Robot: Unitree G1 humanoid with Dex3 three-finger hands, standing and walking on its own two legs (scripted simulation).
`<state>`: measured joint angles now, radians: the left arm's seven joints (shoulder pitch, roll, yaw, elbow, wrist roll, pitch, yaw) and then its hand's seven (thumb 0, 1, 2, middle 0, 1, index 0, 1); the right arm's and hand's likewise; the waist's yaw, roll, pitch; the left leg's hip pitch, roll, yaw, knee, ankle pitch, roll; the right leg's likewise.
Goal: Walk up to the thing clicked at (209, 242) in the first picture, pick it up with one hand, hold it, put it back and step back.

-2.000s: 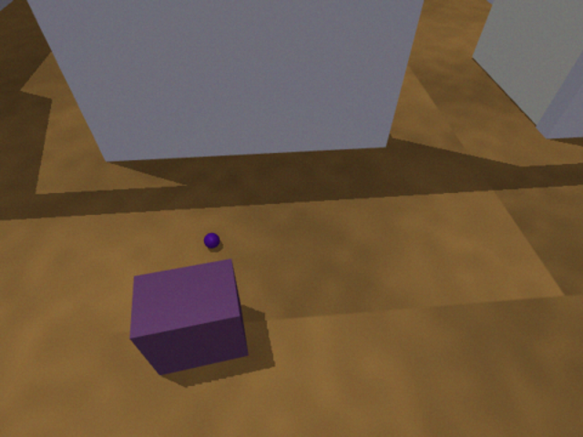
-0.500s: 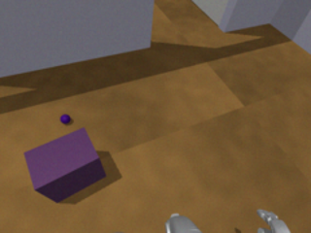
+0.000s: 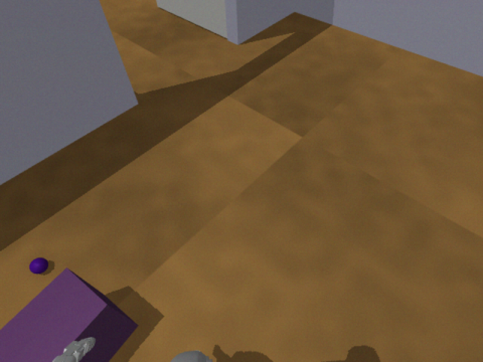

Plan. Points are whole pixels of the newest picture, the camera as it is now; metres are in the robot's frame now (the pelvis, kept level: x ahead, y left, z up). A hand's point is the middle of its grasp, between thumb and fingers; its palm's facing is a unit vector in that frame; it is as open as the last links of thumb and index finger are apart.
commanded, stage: walk up
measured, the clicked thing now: (39, 265) +0.60 +0.89 -0.73
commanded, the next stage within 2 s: stand in 1.34 s
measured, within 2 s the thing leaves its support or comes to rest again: neither
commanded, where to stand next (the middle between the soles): +0.08 +0.00 m, yaw -16 degrees
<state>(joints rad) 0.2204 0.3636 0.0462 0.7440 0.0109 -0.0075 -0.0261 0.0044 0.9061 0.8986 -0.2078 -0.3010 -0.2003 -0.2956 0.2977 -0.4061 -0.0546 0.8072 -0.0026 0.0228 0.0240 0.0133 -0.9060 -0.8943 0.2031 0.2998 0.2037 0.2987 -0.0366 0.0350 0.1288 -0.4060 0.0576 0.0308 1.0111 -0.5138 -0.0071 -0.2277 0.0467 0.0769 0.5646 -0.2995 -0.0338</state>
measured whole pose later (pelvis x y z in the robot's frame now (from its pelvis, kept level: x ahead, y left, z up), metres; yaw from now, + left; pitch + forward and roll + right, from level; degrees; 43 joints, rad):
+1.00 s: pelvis +0.00 +0.00 -0.01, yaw -17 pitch -3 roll +0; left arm 0.17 0.38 0.01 0.91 0.00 -0.03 0.01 0.01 0.91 0.90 -0.21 -0.30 -0.20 -0.30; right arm 0.19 -0.35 -0.01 0.95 -0.01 0.01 0.02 0.01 -0.90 -0.89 0.21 0.30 0.21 0.30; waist 0.00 0.00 0.09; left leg -0.26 0.06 0.02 0.66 -0.35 -0.03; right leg -0.30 0.03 0.09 0.66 -0.31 0.01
